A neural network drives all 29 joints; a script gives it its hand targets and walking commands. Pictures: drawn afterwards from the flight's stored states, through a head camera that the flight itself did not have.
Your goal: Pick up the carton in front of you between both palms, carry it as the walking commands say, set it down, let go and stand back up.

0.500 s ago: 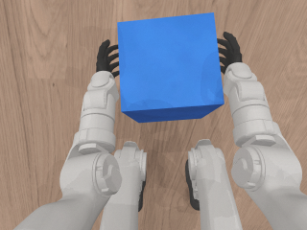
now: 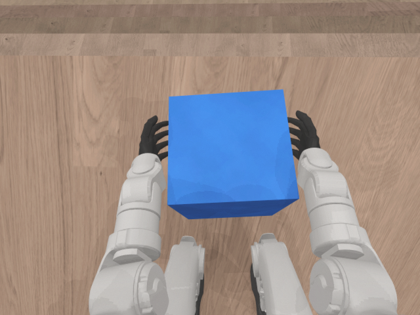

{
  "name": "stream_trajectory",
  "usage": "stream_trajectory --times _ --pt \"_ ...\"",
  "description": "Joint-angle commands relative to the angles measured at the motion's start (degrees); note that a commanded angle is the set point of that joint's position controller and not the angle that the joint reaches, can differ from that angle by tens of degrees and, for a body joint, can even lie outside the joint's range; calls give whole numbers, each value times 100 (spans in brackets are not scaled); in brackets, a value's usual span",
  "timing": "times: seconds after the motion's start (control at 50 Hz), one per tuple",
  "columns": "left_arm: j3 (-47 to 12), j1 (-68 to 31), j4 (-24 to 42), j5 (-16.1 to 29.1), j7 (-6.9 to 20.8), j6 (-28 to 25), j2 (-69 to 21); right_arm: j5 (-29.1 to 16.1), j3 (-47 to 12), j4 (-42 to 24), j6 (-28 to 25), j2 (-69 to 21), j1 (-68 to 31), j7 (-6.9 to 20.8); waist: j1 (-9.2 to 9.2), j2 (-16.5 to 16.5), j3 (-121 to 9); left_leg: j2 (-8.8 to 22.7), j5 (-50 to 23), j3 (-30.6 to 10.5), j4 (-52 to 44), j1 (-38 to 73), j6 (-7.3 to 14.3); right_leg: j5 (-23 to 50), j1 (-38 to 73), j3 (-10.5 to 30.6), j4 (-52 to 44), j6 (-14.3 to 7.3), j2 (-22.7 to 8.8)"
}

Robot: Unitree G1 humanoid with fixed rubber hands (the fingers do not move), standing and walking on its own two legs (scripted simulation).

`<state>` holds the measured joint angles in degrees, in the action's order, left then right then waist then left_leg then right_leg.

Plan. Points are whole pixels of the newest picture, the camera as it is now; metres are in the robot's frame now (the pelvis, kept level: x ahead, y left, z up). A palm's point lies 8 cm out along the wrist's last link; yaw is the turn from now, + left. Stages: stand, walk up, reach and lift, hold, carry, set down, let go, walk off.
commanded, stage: reach and lift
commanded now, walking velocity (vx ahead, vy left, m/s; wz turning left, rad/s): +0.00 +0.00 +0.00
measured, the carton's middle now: (228, 164) +0.42 -0.01 -0.11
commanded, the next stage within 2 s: hold in 1.82 s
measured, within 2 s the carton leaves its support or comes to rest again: neither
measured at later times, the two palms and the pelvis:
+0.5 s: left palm (114, 139) +0.38 +0.15 +0.12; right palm (348, 134) +0.38 -0.16 +0.12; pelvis +0.05 +0.00 +0.14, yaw +0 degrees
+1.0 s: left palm (62, 120) +0.35 +0.15 +0.22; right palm (407, 114) +0.35 -0.15 +0.22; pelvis +0.05 +0.00 +0.19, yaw +0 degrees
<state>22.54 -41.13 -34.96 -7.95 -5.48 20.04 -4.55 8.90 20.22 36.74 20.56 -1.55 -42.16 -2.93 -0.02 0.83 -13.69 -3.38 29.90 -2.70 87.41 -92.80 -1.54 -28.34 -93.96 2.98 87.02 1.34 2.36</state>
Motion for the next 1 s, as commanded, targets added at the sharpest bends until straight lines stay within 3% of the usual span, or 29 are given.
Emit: stream_trajectory --times 0.0,0.4,0.72,0.88,0.98 --pt "-3454 -3472 -76 804 1535 -107 -6208 -859 -3262 -65 -128 -6355 -3322 1398 54 -150 -4451 -716 -1186 357 -1393 2659 34 1286 3506 -328 -1335 -43 726" --pt "-3737 -1447 138 550 1608 -98 -6348 -657 -3606 -470 -139 -6492 -1387 1440 29 -88 -2697 -429 -2061 -171 -3823 5507 149 2044 6160 89 -3672 -140 504" --pt "-4309 -333 1151 719 1843 883 -6243 -841 -4145 -1550 857 -6504 -302 1541 45 -83 -1006 -204 -3011 -259 -5778 7856 145 3041 8544 193 -5695 -102 292" --pt "-3613 -430 952 363 1960 1340 -5918 -490 -3438 -1297 1319 -6190 -369 1648 46 -58 357 -128 -1806 -198 -6431 7994 208 1815 8642 144 -6346 -182 231" --pt "-3560 -1059 989 352 2040 1281 -6099 -494 -3411 -1345 1257 -6330 -1020 1761 39 -29 107 -100 -1601 -163 -6413 8063 235 1615 8736 85 -6302 -199 219"
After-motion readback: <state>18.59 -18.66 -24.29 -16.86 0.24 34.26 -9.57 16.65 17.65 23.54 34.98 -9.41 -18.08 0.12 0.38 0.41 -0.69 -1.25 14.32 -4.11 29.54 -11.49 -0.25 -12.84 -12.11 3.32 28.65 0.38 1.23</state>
